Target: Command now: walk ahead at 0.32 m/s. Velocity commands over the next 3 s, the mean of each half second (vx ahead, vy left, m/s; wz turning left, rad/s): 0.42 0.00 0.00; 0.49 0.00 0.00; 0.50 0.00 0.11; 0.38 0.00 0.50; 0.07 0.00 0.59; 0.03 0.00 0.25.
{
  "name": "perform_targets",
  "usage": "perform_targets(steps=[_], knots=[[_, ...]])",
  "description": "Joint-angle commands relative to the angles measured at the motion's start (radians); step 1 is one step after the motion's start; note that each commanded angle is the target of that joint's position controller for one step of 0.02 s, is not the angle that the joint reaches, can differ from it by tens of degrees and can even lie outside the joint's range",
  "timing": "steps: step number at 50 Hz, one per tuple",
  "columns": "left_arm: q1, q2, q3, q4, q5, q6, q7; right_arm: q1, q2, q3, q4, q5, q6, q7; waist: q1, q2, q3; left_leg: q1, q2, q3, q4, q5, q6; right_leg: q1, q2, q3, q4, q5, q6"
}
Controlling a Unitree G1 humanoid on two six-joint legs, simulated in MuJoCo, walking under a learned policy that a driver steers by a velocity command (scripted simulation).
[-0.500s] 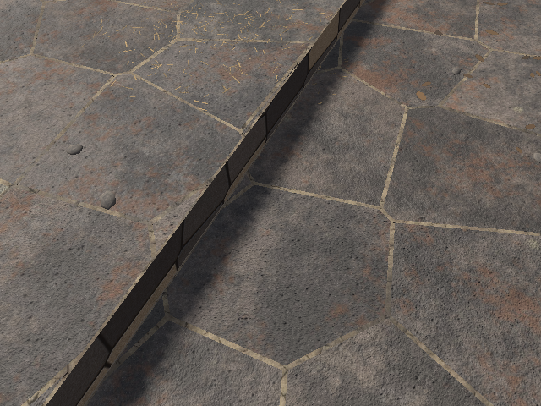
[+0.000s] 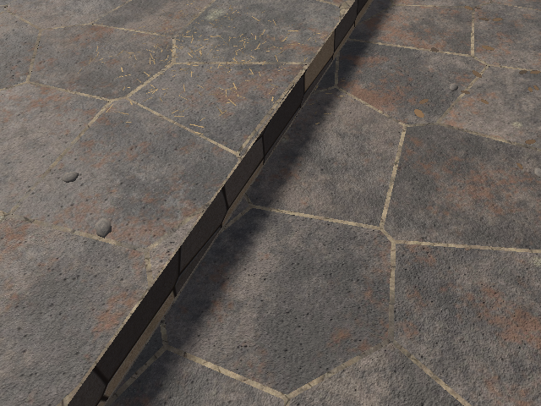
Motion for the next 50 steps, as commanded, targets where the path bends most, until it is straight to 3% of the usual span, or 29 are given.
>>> perform_targets(steps=[1,2,3,4,5,7,8,9,11,14,16,19,21,22,23,24,25,26,27,28,29,30,32,34,37,41,45,48,50], knots=[[0.110,0.073,0.025,0.008,-0.005,-0.032,-0.005,-0.106,-0.145,-0.025,-0.088,0.009,-0.014,0.009,0.105,0.084,0.156,-0.283,0.135,-0.189,-0.200,-0.125,0.119,0.202,0.005,-0.002,-0.181,0.101,-0.010],[0.252,0.140,0.048,0.041,0.002,-0.032,-0.001,-0.154,-0.118,-0.017,-0.115,0.003,-0.023,0.012,0.157,-0.067,0.104,-0.397,0.042,-0.055,0.086,0.065,0.064,0.361,-0.117,0.208,-0.274,0.074,-0.047],[0.393,0.274,0.080,0.056,0.000,-0.036,-0.009,-0.142,-0.051,-0.001,-0.156,0.003,-0.045,0.010,0.179,-0.356,0.025,-0.593,-0.074,0.066,0.431,-0.014,0.011,0.518,-0.343,0.638,-0.437,0.000,-0.189],[0.350,0.195,0.050,0.043,0.021,-0.051,-0.013,-0.170,-0.081,-0.008,-0.166,0.017,-0.062,0.011,0.146,-0.245,0.047,-0.696,-0.048,-0.049,0.651,-0.131,0.026,0.492,-0.414,0.782,-0.472,-0.001,-0.232],[0.270,0.137,0.033,0.015,0.022,-0.060,-0.013,-0.172,-0.087,-0.010,-0.168,0.031,-0.072,0.022,0.102,-0.155,0.103,-0.768,0.002,-0.088,0.745,-0.061,0.055,0.467,-0.398,0.676,-0.453,0.051,-0.205],[0.181,0.108,0.015,-0.022,0.021,-0.059,-0.022,-0.185,-0.098,-0.019,-0.164,0.012,-0.080,0.033,0.058,-0.072,0.119,-0.772,0.070,-0.064,0.700,0.104,0.076,0.415,-0.316,0.447,-0.466,0.208,-0.142],[0.181,0.083,0.004,-0.025,0.024,-0.051,-0.022,-0.204,-0.114,-0.029,-0.170,0.003,-0.077,0.037,0.050,-0.078,0.117,-0.733,0.091,-0.044,0.651,0.151,0.072,0.387,-0.276,0.355,-0.476,0.317,-0.112],[0.200,0.069,-0.002,-0.023,0.027,-0.041,-0.018,-0.204,-0.103,-0.030,-0.172,0.002,-0.071,0.044,0.045,-0.097,0.107,-0.697,0.096,-0.024,0.613,0.175,0.061,0.366,-0.248,0.292,-0.485,0.380,-0.098],[0.224,0.089,-0.004,-0.025,0.030,-0.028,-0.003,-0.242,-0.069,-0.021,-0.190,-0.001,-0.055,0.053,0.044,-0.098,0.113,-0.671,0.096,0.012,0.524,0.225,0.030,0.318,-0.226,0.218,-0.510,0.459,-0.102],[0.205,0.139,0.001,-0.052,0.032,-0.022,0.017,-0.416,-0.035,0.003,-0.264,-0.004,-0.052,0.054,0.067,-0.090,0.158,-0.560,0.063,0.056,0.236,0.349,0.001,0.182,-0.190,0.138,-0.559,0.449,-0.098],[0.240,0.171,0.011,-0.051,0.025,-0.025,0.021,-0.483,-0.049,0.008,-0.290,0.000,-0.051,0.060,0.082,-0.111,0.163,-0.476,0.033,0.081,0.119,0.404,0.001,0.165,-0.201,0.124,-0.588,0.426,-0.101],[0.264,0.173,0.020,-0.041,0.007,-0.025,0.020,-0.529,-0.086,0.004,-0.322,0.007,-0.052,0.072,0.067,-0.114,0.178,-0.463,0.025,0.055,0.014,0.416,0.038,0.275,-0.251,0.115,-0.565,0.482,-0.087],[0.243,0.191,0.030,-0.050,0.014,-0.016,0.019,-0.479,-0.125,-0.013,-0.318,0.003,-0.058,0.078,0.019,-0.127,0.118,-0.380,-0.005,0.063,-0.010,0.378,0.073,0.365,-0.269,0.093,-0.458,0.746,-0.062],[0.229,0.203,0.035,-0.055,0.021,-0.007,0.018,-0.399,-0.153,-0.028,-0.300,0.003,-0.057,0.077,-0.028,-0.150,0.050,-0.271,-0.037,0.083,0.004,0.348,0.093,0.388,-0.264,0.076,-0.350,0.940,-0.048],[0.215,0.194,0.033,-0.063,0.029,0.004,0.017,-0.238,-0.189,-0.051,-0.251,0.006,-0.054,0.072,-0.109,-0.151,-0.048,-0.072,-0.071,0.104,0.005,0.331,0.120,0.353,-0.227,0.044,-0.156,1.052,-0.025],[0.203,0.173,0.021,-0.086,0.039,0.006,0.013,-0.063,-0.239,-0.071,-0.208,0.003,-0.047,0.063,-0.179,-0.117,-0.162,0.224,0.034,-0.014,0.030,0.297,0.166,0.156,-0.186,0.026,0.115,0.877,0.004],[0.337,0.018,-0.019,-0.104,0.035,-0.015,-0.003,0.050,-0.338,-0.091,-0.178,-0.027,-0.043,0.062,-0.111,0.167,-0.357,0.600,0.318,-0.533,-0.072,0.047,0.343,-0.231,0.006,0.026,0.555,0.287,0.068],[0.301,0.055,-0.013,-0.089,0.012,-0.049,-0.013,0.036,-0.262,-0.067,-0.174,-0.027,-0.043,0.065,-0.122,0.182,-0.398,0.593,0.370,-0.810,-0.283,-0.063,0.354,-0.358,0.039,0.185,0.715,-0.116,0.049],[0.182,0.143,0.012,-0.137,-0.018,-0.067,-0.016,-0.073,-0.215,-0.051,-0.185,-0.017,-0.048,0.064,-0.095,0.144,-0.194,0.437,0.336,-0.658,-0.302,-0.069,0.285,-0.460,-0.026,0.170,0.762,-0.066,0.028],[0.106,0.160,0.014,-0.161,-0.021,-0.073,-0.009,-0.178,-0.177,-0.039,-0.210,-0.016,-0.053,0.065,-0.063,0.052,-0.094,0.255,0.302,-0.497,-0.321,0.032,0.251,-0.437,-0.087,0.140,0.719,0.037,0.017],[0.081,0.158,0.022,-0.164,-0.008,-0.067,0.003,-0.242,-0.149,-0.030,-0.216,-0.024,-0.059,0.071,-0.022,-0.005,-0.035,0.097,0.262,-0.376,-0.347,0.155,0.230,-0.377,-0.129,0.122,0.652,0.111,0.020],[0.107,0.143,0.028,-0.158,0.003,-0.050,0.011,-0.274,-0.130,-0.024,-0.215,-0.033,-0.066,0.075,0.020,0.016,-0.016,-0.003,0.220,-0.286,-0.374,0.214,0.210,-0.302,-0.164,0.129,0.598,0.154,0.020],[0.136,0.102,0.026,-0.154,0.009,-0.021,0.014,-0.261,-0.118,-0.022,-0.192,-0.032,-0.070,0.078,0.049,0.042,0.004,-0.091,0.186,-0.202,-0.417,0.259,0.219,-0.249,-0.179,0.118,0.540,0.170,0.028],[0.083,0.107,0.031,-0.180,0.015,-0.009,0.017,-0.221,-0.144,-0.027,-0.170,-0.031,-0.071,0.066,0.053,0.038,0.042,-0.113,0.178,-0.151,-0.450,0.299,0.233,-0.308,-0.189,0.106,0.467,0.230,0.046],[-0.052,0.119,0.037,-0.230,0.030,-0.016,0.015,-0.151,-0.172,-0.033,-0.148,-0.028,-0.063,0.041,0.022,0.014,0.071,-0.056,0.176,-0.120,-0.466,0.337,0.229,-0.421,-0.193,0.098,0.280,0.399,0.074],[-0.201,0.095,0.028,-0.276,0.022,-0.031,0.000,-0.079,-0.189,-0.033,-0.130,-0.015,-0.057,0.024,-0.025,0.013,0.082,-0.011,0.148,-0.049,-0.466,0.369,0.191,-0.373,-0.140,0.051,0.019,0.574,0.082],[-0.313,0.097,0.020,-0.322,0.011,-0.039,-0.022,-0.004,-0.195,-0.039,-0.096,-0.009,-0.041,0.020,-0.059,0.017,0.109,0.139,0.195,-0.050,-0.420,0.380,0.184,-0.404,-0.116,0.050,-0.100,0.534,0.071],[-0.328,0.120,0.023,-0.350,0.010,-0.048,-0.041,0.002,-0.208,-0.049,-0.086,-0.006,-0.024,0.015,-0.038,0.034,0.101,0.244,0.242,-0.064,-0.340,0.478,0.165,-0.392,-0.100,0.049,-0.151,0.412,0.033],[-0.221,0.162,0.043,-0.330,0.011,-0.052,-0.043,-0.034,-0.224,-0.054,-0.096,-0.007,-0.014,0.014,0.030,0.064,0.027,0.252,0.229,-0.042,-0.206,0.756,0.139,-0.206,-0.047,0.004,-0.172,0.347,0.000]])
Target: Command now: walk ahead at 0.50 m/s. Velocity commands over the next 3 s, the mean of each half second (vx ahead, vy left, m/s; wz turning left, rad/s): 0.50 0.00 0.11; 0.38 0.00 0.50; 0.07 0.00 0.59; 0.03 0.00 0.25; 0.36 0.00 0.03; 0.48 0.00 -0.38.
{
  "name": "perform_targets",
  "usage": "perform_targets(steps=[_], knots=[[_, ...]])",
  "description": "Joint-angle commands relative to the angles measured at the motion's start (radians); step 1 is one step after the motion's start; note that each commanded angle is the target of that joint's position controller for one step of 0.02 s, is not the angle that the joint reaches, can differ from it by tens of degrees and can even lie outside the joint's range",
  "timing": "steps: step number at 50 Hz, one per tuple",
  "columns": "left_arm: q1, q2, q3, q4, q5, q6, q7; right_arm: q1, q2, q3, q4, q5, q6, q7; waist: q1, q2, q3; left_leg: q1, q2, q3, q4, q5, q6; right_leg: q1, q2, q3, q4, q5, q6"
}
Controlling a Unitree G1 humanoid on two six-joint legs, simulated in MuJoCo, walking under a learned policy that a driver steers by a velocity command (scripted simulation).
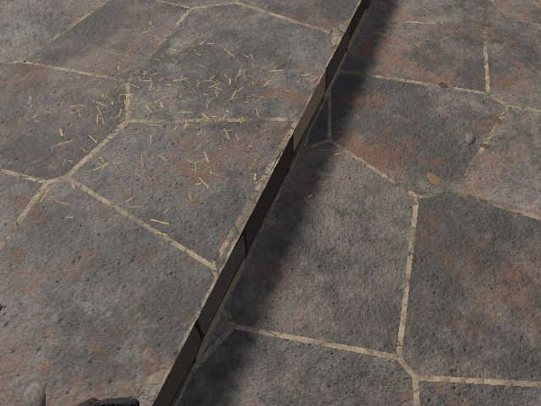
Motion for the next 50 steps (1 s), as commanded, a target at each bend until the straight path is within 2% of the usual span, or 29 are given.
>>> perform_targets(steps=[1,2,3,4,5,6,7,9,12,19,20,23,26,27,28,29,30,31,32,33,34,36,37,39,41,43,46,48,50], knots=[[0.173,0.174,0.064,-0.007,-0.001,-0.019,0.000,-0.027,-0.162,-0.031,-0.045,-0.003,0.009,-0.006,0.163,0.111,-0.092,-0.036,0.238,-0.068,0.290,0.835,0.116,0.288,0.058,-0.044,-0.034,-0.061,-0.066],[0.370,0.251,0.088,0.037,0.011,-0.016,0.009,-0.021,-0.130,-0.013,-0.072,-0.019,0.007,-0.006,0.227,0.027,-0.247,-0.246,0.180,-0.025,0.592,0.634,0.083,0.619,-0.095,0.126,0.011,-0.029,-0.131],[0.448,0.332,0.107,0.066,0.014,-0.008,0.007,0.114,0.016,0.029,-0.078,-0.021,-0.019,0.010,0.156,-0.257,-0.388,-0.679,-0.015,-0.030,0.963,-0.023,0.015,0.994,-0.330,0.617,-0.083,-0.205,-0.301],[0.447,0.229,0.077,0.060,0.010,-0.007,0.009,0.062,-0.079,0.009,-0.063,0.004,-0.048,0.015,0.191,-0.197,-0.401,-0.803,0.006,-0.176,1.105,-0.197,0.031,1.000,-0.332,0.748,-0.186,-0.274,-0.290],[0.357,0.184,0.062,0.042,0.008,-0.009,0.014,-0.047,-0.145,-0.009,-0.098,0.028,-0.066,0.018,0.184,-0.143,-0.247,-0.874,0.063,-0.168,1.131,-0.127,0.050,0.875,-0.298,0.581,-0.193,-0.211,-0.235],[0.276,0.157,0.052,0.023,0.013,-0.009,0.016,-0.109,-0.143,-0.008,-0.112,0.026,-0.070,0.012,0.154,-0.050,-0.170,-0.844,0.117,-0.138,1.087,-0.033,0.052,0.722,-0.261,0.450,-0.213,-0.106,-0.208],[0.222,0.128,0.044,0.017,0.020,-0.010,0.012,-0.141,-0.133,-0.015,-0.114,0.009,-0.063,0.006,0.122,-0.005,-0.103,-0.801,0.149,-0.125,1.017,0.021,0.046,0.584,-0.224,0.361,-0.245,-0.018,-0.195],[0.199,0.100,0.036,0.027,0.029,-0.015,0.007,-0.105,-0.095,-0.017,-0.110,0.001,-0.035,0.002,0.067,-0.036,-0.072,-0.701,0.184,-0.131,0.944,0.072,0.042,0.455,-0.183,0.278,-0.311,0.011,-0.186],[0.225,0.141,0.047,0.050,0.022,-0.020,0.015,-0.127,-0.066,-0.013,-0.123,-0.010,-0.007,-0.003,0.046,-0.022,-0.025,-0.721,0.196,-0.112,0.842,0.134,0.014,0.383,-0.170,0.190,-0.368,0.083,-0.207],[0.299,0.156,0.049,0.086,0.022,-0.002,0.042,-0.308,-0.039,0.002,-0.165,-0.002,0.000,0.016,0.110,-0.024,0.025,-0.715,0.154,-0.063,0.508,0.428,0.003,0.431,-0.138,-0.002,-0.402,0.042,-0.147],[0.317,0.144,0.045,0.102,0.029,0.005,0.042,-0.315,-0.033,0.004,-0.164,0.000,0.004,0.020,0.116,-0.036,0.028,-0.731,0.146,-0.060,0.529,0.400,0.012,0.477,-0.163,-0.001,-0.389,0.076,-0.146],[0.347,0.144,0.046,0.122,0.025,0.030,0.046,-0.364,-0.035,0.008,-0.192,0.004,0.013,0.032,0.130,-0.037,0.058,-0.811,0.136,-0.047,0.536,0.278,0.040,0.620,-0.210,-0.028,-0.331,0.179,-0.132],[0.307,0.166,0.046,0.107,0.022,0.050,0.057,-0.326,-0.060,-0.008,-0.202,-0.003,0.012,0.050,0.080,-0.070,0.009,-0.637,0.056,0.031,0.480,0.189,0.075,0.649,-0.202,-0.106,-0.165,0.646,-0.087],[0.290,0.181,0.048,0.100,0.020,0.056,0.063,-0.237,-0.085,-0.025,-0.184,-0.005,0.011,0.054,0.032,-0.089,-0.042,-0.514,0.022,0.052,0.464,0.182,0.088,0.636,-0.193,-0.124,-0.043,0.766,-0.071],[0.243,0.196,0.051,0.084,0.011,0.060,0.066,-0.092,-0.113,-0.049,-0.144,-0.003,0.007,0.056,-0.051,-0.080,-0.102,-0.324,-0.014,0.063,0.361,0.257,0.112,0.574,-0.158,-0.151,0.133,0.766,-0.043],[0.213,0.202,0.051,0.061,0.012,0.050,0.067,0.031,-0.181,-0.082,-0.114,0.002,0.007,0.049,-0.112,-0.010,-0.141,-0.116,0.022,-0.044,0.253,0.336,0.143,0.417,-0.098,-0.157,0.383,0.510,0.007],[0.275,0.054,0.013,0.033,0.058,0.020,0.051,0.049,-0.290,-0.094,-0.107,0.001,0.015,0.037,-0.005,0.326,-0.146,0.105,0.249,-0.445,0.265,0.535,0.242,0.059,0.059,-0.122,0.764,-0.470,0.058],[0.320,0.031,0.000,0.023,0.012,-0.024,0.033,0.091,-0.262,-0.082,-0.119,-0.018,0.004,0.046,-0.007,0.280,-0.293,0.255,0.393,-0.842,0.105,0.357,0.403,-0.147,0.122,0.093,0.944,-0.589,0.069],[0.237,0.093,0.017,0.014,-0.030,-0.050,0.020,0.073,-0.196,-0.077,-0.114,-0.015,-0.001,0.048,-0.029,0.167,-0.179,0.192,0.371,-0.802,0.052,0.209,0.387,-0.259,0.076,0.122,0.971,-0.510,0.056],[0.177,0.106,0.021,-0.007,-0.034,-0.057,0.019,0.013,-0.138,-0.061,-0.125,-0.008,-0.002,0.050,-0.006,0.101,-0.081,0.073,0.334,-0.683,0.054,0.177,0.342,-0.285,0.029,0.101,0.938,-0.427,0.040],[0.147,0.108,0.026,-0.007,-0.016,-0.052,0.025,-0.064,-0.095,-0.045,-0.153,-0.011,-0.002,0.053,0.029,0.021,-0.030,-0.072,0.301,-0.595,0.038,0.222,0.314,-0.234,-0.007,0.093,0.888,-0.363,0.041],[0.173,0.122,0.043,-0.020,0.010,-0.018,0.033,-0.127,-0.070,-0.030,-0.186,-0.027,0.002,0.041,0.088,0.052,-0.011,-0.237,0.254,-0.492,0.005,0.340,0.295,-0.120,-0.034,0.093,0.837,-0.284,0.060],[0.178,0.117,0.046,-0.029,0.016,-0.007,0.037,-0.134,-0.088,-0.030,-0.196,-0.026,0.004,0.030,0.102,0.071,0.001,-0.279,0.232,-0.432,0.003,0.459,0.281,-0.095,-0.032,0.078,0.796,-0.271,0.073],[0.121,0.090,0.043,-0.060,0.033,0.007,0.048,-0.106,-0.121,-0.036,-0.204,-0.028,0.006,0.004,0.096,0.081,0.020,-0.352,0.177,-0.302,0.029,0.788,0.244,-0.047,-0.001,0.017,0.666,-0.232,0.104],[0.060,0.038,0.031,-0.090,0.036,0.018,0.054,-0.062,-0.119,-0.038,-0.210,-0.036,0.020,-0.015,0.073,0.103,-0.001,-0.342,0.117,-0.230,0.094,0.968,0.192,-0.010,0.055,-0.033,0.473,-0.156,0.125],[-0.003,0.023,0.027,-0.119,0.025,0.030,0.054,-0.029,-0.130,-0.043,-0.228,-0.026,0.041,-0.032,0.040,0.132,-0.048,-0.307,0.103,-0.239,0.135,1.007,0.147,0.040,0.106,-0.037,0.314,-0.077,0.135],[-0.019,0.044,0.032,-0.131,0.005,0.053,0.056,-0.027,-0.135,-0.049,-0.250,-0.022,0.070,-0.050,0.031,0.194,-0.090,-0.218,0.149,-0.327,0.183,0.938,0.125,0.060,0.129,0.002,0.225,-0.067,0.143],[0.034,0.083,0.042,-0.119,0.012,0.065,0.054,-0.060,-0.115,-0.047,-0.274,-0.017,0.081,-0.061,0.049,0.201,-0.089,-0.164,0.185,-0.413,0.222,0.870,0.130,0.069,0.110,0.053,0.189,-0.106,0.140],[0.072,0.124,0.056,-0.120,0.022,0.062,0.047,-0.134,-0.124,-0.051,-0.313,-0.008,0.080,-0.064,0.087,0.196,-0.071,-0.164,0.169,-0.452,0.275,0.869,0.106,0.153,0.102,0.074,0.043,-0.100,0.118]])
Over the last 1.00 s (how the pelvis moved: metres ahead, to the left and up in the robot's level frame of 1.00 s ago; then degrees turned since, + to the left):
0.52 0.01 0.00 0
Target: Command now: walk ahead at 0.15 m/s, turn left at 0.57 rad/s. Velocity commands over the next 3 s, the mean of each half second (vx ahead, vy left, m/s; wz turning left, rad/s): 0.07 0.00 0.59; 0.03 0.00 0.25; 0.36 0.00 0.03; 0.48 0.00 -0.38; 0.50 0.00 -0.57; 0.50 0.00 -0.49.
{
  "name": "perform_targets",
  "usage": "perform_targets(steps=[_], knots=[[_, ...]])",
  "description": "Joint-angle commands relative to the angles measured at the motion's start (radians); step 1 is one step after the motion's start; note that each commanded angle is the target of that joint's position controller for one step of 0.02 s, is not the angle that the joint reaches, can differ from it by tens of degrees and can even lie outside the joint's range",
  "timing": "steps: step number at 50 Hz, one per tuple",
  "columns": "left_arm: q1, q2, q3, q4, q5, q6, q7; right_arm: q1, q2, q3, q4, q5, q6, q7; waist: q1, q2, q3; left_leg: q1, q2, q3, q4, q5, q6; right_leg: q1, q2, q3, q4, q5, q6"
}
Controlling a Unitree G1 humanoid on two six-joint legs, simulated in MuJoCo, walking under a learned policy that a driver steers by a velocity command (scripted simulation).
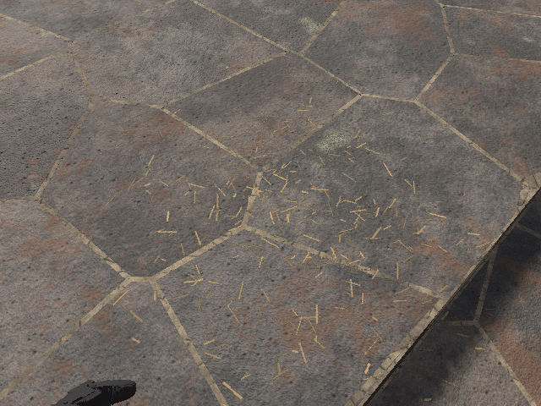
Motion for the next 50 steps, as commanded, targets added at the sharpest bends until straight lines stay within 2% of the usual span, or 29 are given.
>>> perform_targets(steps=[1,2,3,4,5,6,7,9,12,15,22,23,25,27,28,29,30,32,33,34,35,36,37,38,40,42,45,47,50], knots=[[0.151,0.148,0.051,-0.033,0.015,-0.012,-0.004,-0.153,-0.148,-0.035,-0.127,0.013,-0.009,-0.010,0.150,0.196,-0.124,0.035,0.196,-0.199,0.107,0.898,0.031,0.268,-0.012,0.029,-0.246,0.141,-0.044],[0.222,0.169,0.062,-0.019,0.033,-0.025,-0.004,-0.188,-0.119,-0.025,-0.142,0.016,-0.019,0.006,0.196,0.142,-0.174,-0.047,0.108,-0.143,0.279,0.772,-0.014,0.470,-0.053,0.037,-0.329,0.354,-0.072],[0.297,0.230,0.068,-0.014,0.034,-0.022,0.004,-0.128,0.002,0.005,-0.150,-0.014,-0.027,0.018,0.163,-0.129,-0.288,-0.333,-0.058,0.002,0.690,-0.071,-0.082,0.780,-0.325,0.320,-0.239,0.925,-0.163],[0.316,0.213,0.052,-0.022,0.070,-0.020,-0.002,0.148,-0.002,0.002,-0.122,0.013,-0.026,0.022,0.051,-0.240,-0.417,-0.435,-0.111,-0.071,1.051,-0.439,-0.117,0.804,-0.572,0.621,-0.224,1.031,-0.366],[0.186,0.192,0.052,-0.060,0.059,-0.011,-0.009,0.184,-0.113,-0.026,-0.098,0.027,-0.008,0.028,0.015,-0.150,-0.348,-0.514,-0.068,-0.037,1.282,-0.363,-0.160,0.689,-0.560,0.624,-0.268,0.708,-0.431],[0.091,0.116,0.034,-0.087,0.033,0.009,-0.006,0.072,-0.145,-0.040,-0.113,0.029,0.017,0.022,0.029,-0.099,-0.198,-0.585,-0.016,0.067,1.394,-0.323,-0.180,0.555,-0.463,0.424,-0.284,0.412,-0.390],[0.045,0.074,0.014,-0.092,0.020,0.030,0.002,-0.005,-0.129,-0.037,-0.136,0.025,0.037,0.014,0.031,-0.035,-0.120,-0.611,0.013,0.112,1.446,-0.282,-0.188,0.442,-0.374,0.321,-0.318,0.171,-0.332],[0.069,0.097,0.008,-0.076,0.012,0.046,0.030,-0.075,-0.080,-0.016,-0.194,0.022,0.052,0.019,0.044,-0.045,-0.035,-0.609,0.022,0.149,1.548,-0.207,-0.189,0.291,-0.283,0.199,-0.369,0.019,-0.305],[0.209,0.131,0.012,-0.058,0.025,0.053,0.077,-0.155,-0.028,0.017,-0.276,0.030,0.035,0.017,0.103,-0.082,-0.068,-0.783,-0.001,0.146,1.783,-0.214,-0.188,0.419,-0.335,0.177,-0.382,0.152,-0.364],[0.265,0.136,0.015,-0.076,0.010,0.057,0.106,-0.245,-0.027,0.039,-0.353,0.018,0.032,0.014,0.118,-0.056,-0.116,-0.939,0.033,0.085,1.798,-0.214,-0.193,0.540,-0.369,0.127,-0.381,0.088,-0.338],[0.296,0.197,0.031,-0.116,0.013,0.071,0.129,-0.336,0.006,0.070,-0.460,-0.001,0.048,0.007,0.105,-0.108,-0.129,-1.016,0.126,0.086,1.734,-0.216,-0.235,0.517,-0.431,0.041,-0.393,0.182,-0.328],[0.319,0.206,0.037,-0.108,0.002,0.078,0.130,-0.351,0.018,0.077,-0.478,-0.005,0.047,0.007,0.103,-0.105,-0.148,-1.046,0.150,0.088,1.650,-0.231,-0.235,0.555,-0.418,0.040,-0.377,0.122,-0.327],[0.340,0.224,0.050,-0.113,0.003,0.086,0.134,-0.389,0.036,0.087,-0.497,-0.005,0.044,0.009,0.117,-0.111,-0.153,-1.045,0.184,0.091,1.545,-0.229,-0.230,0.564,-0.434,0.044,-0.387,0.039,-0.326],[0.309,0.245,0.063,-0.129,0.004,0.089,0.131,-0.403,0.055,0.099,-0.505,-0.006,0.038,0.017,0.110,-0.113,-0.162,-0.963,0.230,0.086,1.322,-0.204,-0.202,0.525,-0.430,0.031,-0.398,-0.035,-0.303],[0.259,0.267,0.071,-0.142,-0.001,0.090,0.132,-0.424,0.078,0.113,-0.523,-0.007,0.025,0.026,0.088,-0.153,-0.182,-0.838,0.251,0.050,1.092,-0.321,-0.141,0.465,-0.438,0.026,-0.419,-0.001,-0.269],[0.260,0.296,0.081,-0.127,-0.014,0.110,0.116,-0.409,0.064,0.111,-0.492,0.012,0.025,0.037,0.094,-0.138,-0.215,-0.613,0.178,0.222,0.850,-0.516,-0.110,0.383,-0.383,-0.070,-0.451,-0.006,-0.259],[0.312,0.299,0.086,-0.118,-0.024,0.120,0.100,-0.415,0.047,0.098,-0.471,0.030,0.027,0.043,0.122,-0.173,-0.196,-0.515,0.147,0.276,0.723,-0.483,-0.101,0.353,-0.396,-0.055,-0.477,0.004,-0.271],[0.335,0.259,0.072,-0.082,-0.038,0.113,0.059,-0.222,0.008,0.066,-0.377,-0.004,0.025,0.045,0.043,-0.177,-0.219,-0.342,0.111,0.240,0.540,-0.210,-0.048,0.363,-0.401,-0.098,-0.418,0.103,-0.237],[0.355,0.183,0.052,-0.127,0.000,0.124,0.039,-0.221,-0.133,0.016,-0.361,-0.023,0.020,0.033,0.056,0.209,-0.173,-0.379,0.192,-0.104,0.370,-0.177,0.050,0.231,-0.202,-0.231,-0.155,-0.046,-0.145],[0.301,0.105,0.034,-0.187,0.029,0.121,0.025,-0.168,-0.230,-0.013,-0.357,-0.035,0.014,0.025,0.038,0.560,-0.193,-0.169,0.381,-0.415,0.160,-0.055,0.178,-0.110,-0.118,-0.166,0.284,-0.358,-0.089],[0.277,0.085,0.026,-0.159,-0.010,0.107,0.010,-0.148,-0.198,0.000,-0.352,-0.030,-0.002,0.029,0.012,0.463,-0.273,-0.154,0.399,-0.407,0.103,0.107,0.181,-0.117,-0.027,0.054,0.701,-0.438,-0.049],[0.350,0.078,0.032,-0.106,-0.043,0.122,0.022,-0.239,-0.156,0.022,-0.339,-0.019,-0.013,0.053,0.070,0.381,-0.296,-0.127,0.412,-0.243,0.161,0.235,0.158,-0.215,0.052,0.129,0.951,-0.473,-0.018],[0.427,0.093,0.037,-0.083,-0.037,0.140,0.052,-0.348,-0.094,0.042,-0.350,-0.009,-0.027,0.074,0.134,0.371,-0.220,-0.126,0.394,-0.102,0.270,0.433,0.083,-0.296,0.090,0.117,1.089,-0.499,0.007],[0.418,0.142,0.050,-0.086,-0.010,0.152,0.084,-0.404,-0.034,0.053,-0.335,-0.020,-0.032,0.071,0.155,0.380,-0.142,-0.289,0.409,-0.042,0.286,0.341,0.051,-0.257,0.091,0.062,1.126,-0.399,0.033],[0.381,0.174,0.052,-0.087,0.027,0.171,0.080,-0.370,0.052,0.075,-0.273,-0.022,-0.030,0.050,0.140,0.198,-0.014,-0.534,0.390,0.034,0.317,-0.049,0.026,-0.107,0.079,-0.009,1.179,-0.195,0.013],[0.382,0.126,0.031,-0.109,0.029,0.180,0.061,-0.360,0.042,0.073,-0.270,-0.020,-0.032,0.012,0.146,0.118,0.028,-0.575,0.411,0.013,0.343,-0.139,0.044,-0.088,0.081,-0.003,1.218,-0.132,-0.012],[0.349,0.147,0.025,-0.164,0.010,0.178,0.063,-0.302,0.018,0.063,-0.294,-0.016,-0.043,-0.026,0.093,0.124,-0.008,-0.466,0.460,-0.066,0.368,-0.043,0.080,-0.139,0.070,0.084,1.185,-0.130,-0.017],[0.354,0.146,0.023,-0.189,0.004,0.174,0.057,-0.264,0.002,0.055,-0.298,-0.020,-0.052,-0.028,0.083,0.109,-0.059,-0.407,0.470,-0.090,0.367,-0.164,0.088,-0.151,0.058,0.078,1.142,-0.103,-0.021],[0.411,0.112,0.015,-0.193,-0.012,0.167,0.039,-0.307,-0.026,0.046,-0.313,-0.024,-0.060,-0.005,0.128,0.130,-0.082,-0.414,0.454,-0.031,0.354,-0.267,0.068,-0.086,0.023,-0.001,0.933,-0.144,-0.030]])
Over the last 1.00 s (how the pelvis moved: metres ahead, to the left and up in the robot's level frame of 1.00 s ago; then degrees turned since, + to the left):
0.52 0.05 0.01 23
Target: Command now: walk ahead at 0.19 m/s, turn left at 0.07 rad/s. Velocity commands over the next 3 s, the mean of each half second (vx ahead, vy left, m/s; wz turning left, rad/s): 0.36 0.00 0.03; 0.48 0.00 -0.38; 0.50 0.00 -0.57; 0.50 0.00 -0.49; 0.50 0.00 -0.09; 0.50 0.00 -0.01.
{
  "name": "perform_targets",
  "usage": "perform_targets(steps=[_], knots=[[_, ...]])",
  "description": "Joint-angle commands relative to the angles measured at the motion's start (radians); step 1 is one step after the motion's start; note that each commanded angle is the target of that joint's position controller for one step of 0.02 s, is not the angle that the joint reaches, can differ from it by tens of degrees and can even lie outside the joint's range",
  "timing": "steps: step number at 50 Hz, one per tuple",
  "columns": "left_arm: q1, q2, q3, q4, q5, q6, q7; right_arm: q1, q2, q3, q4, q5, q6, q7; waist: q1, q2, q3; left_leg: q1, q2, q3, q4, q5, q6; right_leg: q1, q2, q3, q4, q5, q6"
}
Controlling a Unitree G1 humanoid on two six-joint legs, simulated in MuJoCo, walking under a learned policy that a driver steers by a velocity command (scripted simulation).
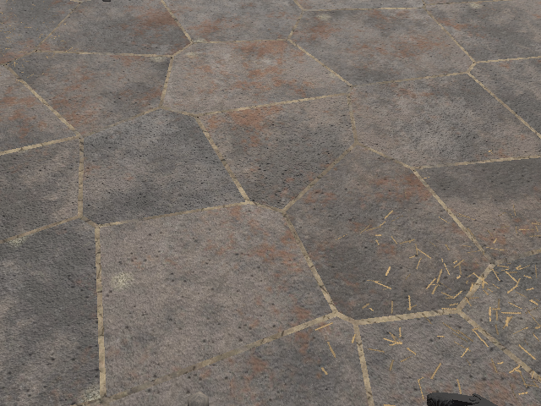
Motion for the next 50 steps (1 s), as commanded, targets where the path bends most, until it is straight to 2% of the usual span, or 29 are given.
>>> perform_targets(steps=[1,3,5,8,9,10,11,12,13,14,16,18,21,24,25,28,29,30,31,32,33,34,35,36,38,39,42,44,50], knots=[[0.056,0.050,0.013,-0.066,-0.014,-0.017,-0.014,-0.103,-0.146,-0.045,-0.095,-0.005,-0.025,0.013,0.034,0.111,-0.059,0.054,0.194,-0.362,-0.414,0.031,0.078,0.020,-0.083,-0.014,-0.244,-0.070,-0.012],[0.067,0.029,0.004,-0.054,-0.018,-0.024,-0.021,-0.142,-0.167,-0.051,-0.103,0.004,-0.031,0.022,0.040,0.124,-0.058,-0.013,0.197,-0.328,-0.387,0.050,0.074,0.142,-0.125,-0.069,-0.516,-0.171,-0.040],[0.079,-0.004,-0.006,-0.026,-0.015,-0.034,-0.029,-0.153,-0.157,-0.051,-0.094,0.039,-0.031,0.022,0.026,0.100,-0.050,-0.089,0.208,-0.310,-0.320,0.015,0.073,0.298,-0.174,-0.103,-0.839,-0.088,-0.100],[0.260,-0.074,-0.005,0.127,0.026,-0.043,-0.054,-0.182,-0.021,-0.006,-0.091,0.062,-0.012,0.035,0.053,-0.006,0.020,-0.260,0.115,-0.096,0.078,-0.080,0.042,0.535,-0.113,-0.283,-1.252,0.097,-0.180],[0.374,-0.095,-0.011,0.174,0.052,-0.070,-0.075,-0.241,0.053,0.014,-0.106,0.049,0.004,0.049,0.111,-0.163,0.058,-0.434,-0.010,-0.003,0.623,-0.337,0.015,0.560,-0.152,-0.124,-1.262,0.099,-0.244],[0.263,0.019,-0.008,0.112,0.051,-0.117,-0.091,-0.187,0.128,0.036,-0.139,0.079,-0.015,0.066,0.004,-0.204,0.061,-0.617,-0.114,-0.155,1.052,-0.165,-0.039,0.532,-0.373,0.254,-1.174,0.735,-0.286],[0.281,0.245,0.056,0.107,0.018,-0.125,-0.086,-0.029,0.079,0.042,-0.104,0.101,-0.023,0.083,-0.035,-0.137,-0.055,-0.733,-0.101,-0.247,1.159,-0.053,-0.091,0.588,-0.638,0.617,-1.422,0.309,-0.476],[0.193,0.303,0.074,0.082,-0.018,-0.122,-0.061,-0.166,0.053,0.054,-0.185,0.119,-0.020,0.077,-0.026,-0.090,0.068,-0.921,-0.007,-0.297,1.081,0.051,-0.111,0.595,-0.734,0.779,-1.620,-0.425,-0.491],[0.144,0.121,0.023,0.080,-0.009,-0.128,-0.050,-0.364,0.001,0.033,-0.216,0.112,-0.017,0.072,0.044,0.059,0.194,-1.049,-0.007,-0.324,1.023,0.251,-0.121,0.590,-0.674,0.816,-1.624,-0.662,-0.401],[0.165,0.052,-0.007,0.119,0.018,-0.131,-0.038,-0.390,0.001,0.030,-0.199,0.086,-0.016,0.067,0.061,0.117,0.190,-1.053,-0.044,-0.299,1.051,0.349,-0.123,0.611,-0.632,0.773,-1.610,-0.622,-0.379],[0.205,-0.007,-0.028,0.157,0.024,-0.142,-0.021,-0.282,-0.007,0.021,-0.174,0.063,-0.020,0.075,0.036,0.048,0.153,-1.018,-0.064,-0.283,1.075,0.414,-0.125,0.648,-0.543,0.559,-1.547,-0.455,-0.355],[0.267,-0.055,-0.044,0.207,0.020,-0.132,-0.011,-0.246,0.050,0.041,-0.163,0.074,-0.030,0.086,0.026,-0.008,0.178,-1.026,-0.083,-0.278,1.083,0.352,-0.099,0.609,-0.478,0.352,-1.515,-0.368,-0.321],[0.222,-0.024,-0.040,0.211,0.002,-0.123,0.013,-0.326,0.068,0.078,-0.234,0.051,-0.034,0.102,-0.010,-0.028,0.191,-0.845,-0.002,-0.149,0.711,0.265,-0.076,0.446,-0.411,0.168,-1.673,-0.274,-0.273],[0.264,-0.018,-0.033,0.257,-0.029,-0.140,0.000,-0.379,0.074,0.078,-0.246,0.033,-0.038,0.105,0.006,-0.069,0.114,-0.482,0.017,-0.019,0.417,0.322,-0.032,0.452,-0.400,0.049,-1.814,0.065,-0.268],[0.226,-0.010,-0.032,0.249,-0.025,-0.137,-0.009,-0.330,0.058,0.071,-0.220,0.038,-0.046,0.109,-0.028,-0.074,0.076,-0.322,-0.018,0.026,0.245,0.291,0.007,0.484,-0.357,-0.034,-1.765,0.320,-0.253],[0.248,0.091,-0.014,0.257,0.022,-0.150,-0.032,-0.203,-0.045,0.013,-0.186,0.058,-0.053,0.102,-0.109,-0.306,-0.105,-0.026,-0.189,0.083,0.058,0.020,0.067,0.682,-0.391,-0.018,-1.487,1.306,-0.261],[0.222,0.109,-0.011,0.268,0.029,-0.151,-0.033,-0.123,-0.113,-0.022,-0.177,0.076,-0.053,0.096,-0.183,-0.356,-0.154,0.083,-0.209,0.009,-0.095,0.066,0.092,0.726,-0.397,-0.015,-1.337,1.472,-0.241],[0.153,0.123,-0.004,0.243,0.029,-0.165,-0.023,0.040,-0.201,-0.060,-0.138,0.067,-0.049,0.097,-0.268,-0.376,-0.239,0.297,-0.160,-0.198,-0.218,0.101,0.126,0.632,-0.387,0.025,-1.119,1.476,-0.223],[0.085,0.013,-0.016,0.185,0.017,-0.189,-0.026,0.255,-0.345,-0.098,-0.031,0.016,-0.051,0.103,-0.285,0.110,-0.342,0.594,0.038,-0.678,-0.585,0.003,0.207,0.292,-0.225,0.074,-0.742,0.777,-0.185],[0.114,-0.061,-0.014,0.184,-0.002,-0.226,-0.061,0.365,-0.353,-0.100,0.040,-0.016,-0.054,0.100,-0.241,0.368,-0.466,0.730,0.198,-1.183,-0.959,-0.178,0.254,0.042,-0.024,0.264,-0.342,-0.010,-0.163],[0.103,-0.089,0.001,0.186,-0.028,-0.238,-0.094,0.256,-0.255,-0.078,0.046,0.000,-0.059,0.098,-0.177,0.229,-0.387,0.606,0.300,-1.236,-1.005,-0.218,0.243,-0.103,-0.013,0.360,0.036,-0.011,-0.145],[-0.049,-0.096,-0.004,0.111,-0.033,-0.225,-0.097,0.180,-0.187,-0.062,0.095,0.040,-0.058,0.107,-0.125,0.181,-0.165,0.416,0.280,-1.029,-0.981,-0.231,0.183,-0.204,-0.081,0.227,0.157,0.011,-0.165],[-0.138,-0.100,-0.016,0.044,-0.025,-0.213,-0.087,0.125,-0.116,-0.048,0.157,0.029,-0.062,0.119,-0.071,0.112,-0.036,0.261,0.252,-0.809,-0.926,-0.176,0.125,-0.253,-0.148,0.155,0.165,0.061,-0.205],[-0.114,-0.095,-0.019,0.035,-0.025,-0.198,-0.082,0.071,-0.026,-0.031,0.204,-0.003,-0.069,0.124,0.001,0.063,0.018,0.143,0.196,-0.588,-0.883,-0.003,0.062,-0.198,-0.188,0.149,0.125,0.103,-0.220],[-0.019,-0.128,-0.038,0.054,-0.047,-0.171,-0.087,0.056,0.016,-0.028,0.266,-0.011,-0.079,0.130,0.070,0.097,0.040,0.120,0.116,-0.303,-0.863,0.222,-0.011,-0.191,-0.194,0.160,0.095,0.150,-0.230],[-0.012,-0.115,-0.036,0.060,-0.058,-0.158,-0.078,0.081,-0.025,-0.039,0.285,-0.007,-0.080,0.130,0.065,0.082,0.060,0.154,0.103,-0.215,-0.904,0.281,0.006,-0.228,-0.185,0.138,0.015,0.136,-0.214],[-0.119,-0.065,-0.025,0.028,-0.019,-0.149,-0.071,0.084,-0.054,-0.035,0.308,-0.015,-0.088,0.098,0.056,0.047,0.072,0.156,0.030,-0.009,-0.998,0.528,-0.001,-0.203,-0.173,0.096,-0.240,0.291,-0.185],[-0.159,-0.025,-0.013,0.002,-0.005,-0.159,-0.078,0.112,-0.126,-0.046,0.307,-0.012,-0.102,0.063,0.040,0.088,0.045,0.225,0.025,0.030,-1.050,0.580,0.024,-0.186,-0.181,0.057,-0.409,0.369,-0.138],[-0.389,-0.040,-0.011,-0.057,-0.035,-0.163,-0.113,0.268,-0.239,-0.085,0.300,0.006,-0.084,0.022,-0.103,0.030,0.056,0.670,0.157,0.008,-1.091,0.594,0.068,-0.310,-0.237,-0.011,-0.828,0.311,-0.116]])
Over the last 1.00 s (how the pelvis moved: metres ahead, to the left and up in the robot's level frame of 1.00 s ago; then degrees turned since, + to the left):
0.01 0.10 0.05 23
